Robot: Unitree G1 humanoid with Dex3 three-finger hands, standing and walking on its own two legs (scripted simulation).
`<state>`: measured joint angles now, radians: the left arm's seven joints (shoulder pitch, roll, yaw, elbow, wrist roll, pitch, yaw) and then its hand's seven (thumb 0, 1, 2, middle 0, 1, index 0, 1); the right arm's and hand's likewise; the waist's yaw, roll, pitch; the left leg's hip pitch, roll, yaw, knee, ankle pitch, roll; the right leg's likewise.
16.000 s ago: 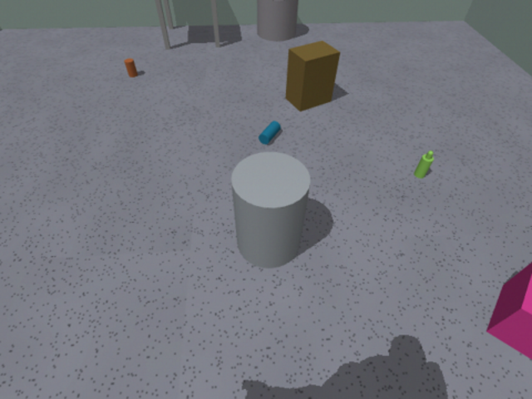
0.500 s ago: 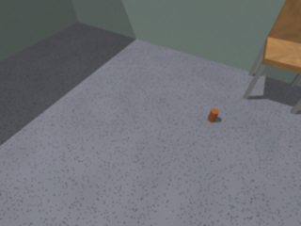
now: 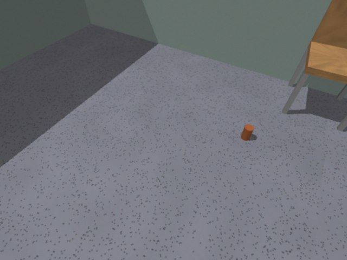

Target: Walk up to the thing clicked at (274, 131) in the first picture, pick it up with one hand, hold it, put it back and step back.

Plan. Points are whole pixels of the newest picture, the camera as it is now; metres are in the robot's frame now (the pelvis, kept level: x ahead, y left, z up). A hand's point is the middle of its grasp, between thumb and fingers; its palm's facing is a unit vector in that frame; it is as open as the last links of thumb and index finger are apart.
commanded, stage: stand
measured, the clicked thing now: out of the picture -0.11 -1.01 -0.75
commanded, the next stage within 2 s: walk up in 0.34 s
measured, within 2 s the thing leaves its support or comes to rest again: neither
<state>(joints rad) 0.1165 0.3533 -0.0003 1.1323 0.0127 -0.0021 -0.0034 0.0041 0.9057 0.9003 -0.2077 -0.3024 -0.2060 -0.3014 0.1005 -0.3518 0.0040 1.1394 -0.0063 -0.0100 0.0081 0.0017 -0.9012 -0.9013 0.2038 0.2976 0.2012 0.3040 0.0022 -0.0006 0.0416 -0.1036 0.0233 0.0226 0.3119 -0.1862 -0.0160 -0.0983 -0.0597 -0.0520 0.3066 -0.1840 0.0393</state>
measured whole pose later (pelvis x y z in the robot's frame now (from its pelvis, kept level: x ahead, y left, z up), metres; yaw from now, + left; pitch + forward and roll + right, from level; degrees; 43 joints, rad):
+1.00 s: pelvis +0.21 -0.06 -0.02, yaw +3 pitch -2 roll -2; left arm 0.34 0.41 0.07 0.93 0.02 -0.07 -0.05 0.01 0.90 0.90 -0.21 -0.30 -0.21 -0.30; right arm 0.18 -0.41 -0.07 0.93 -0.03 -0.02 0.10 0.00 -0.90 -0.90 0.20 0.30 0.20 0.30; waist 0.05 0.03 0.09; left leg -0.47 0.08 0.01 0.59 -0.15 0.02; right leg 0.06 0.00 -0.16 0.38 -0.40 0.00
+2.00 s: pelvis +0.66 -0.03 -0.02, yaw +0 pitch -2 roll +1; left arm 0.32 0.44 0.03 0.91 0.00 -0.05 -0.04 0.01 0.91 0.90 -0.21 -0.30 -0.21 -0.30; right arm 0.26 -0.39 -0.05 0.83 0.00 -0.08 0.06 0.00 -0.90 -0.90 0.20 0.30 0.20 0.30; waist 0.00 -0.06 0.08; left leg -0.30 0.03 0.10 0.59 -0.25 0.03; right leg -0.40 -0.05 0.02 1.09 -0.40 -0.04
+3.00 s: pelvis +1.04 +0.04 -0.02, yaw -42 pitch -2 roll -2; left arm 0.23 0.43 0.05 0.81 0.01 0.05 -0.01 0.00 0.91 0.90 -0.21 -0.30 -0.20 -0.30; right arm 0.10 -0.35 -0.03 0.76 0.00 0.02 0.04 0.00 -0.90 -0.90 0.21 0.30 0.20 0.30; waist 0.00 -0.02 0.18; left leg -0.33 0.10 0.19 0.57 -0.21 0.06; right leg -0.47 -0.01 0.01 1.06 -0.39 0.05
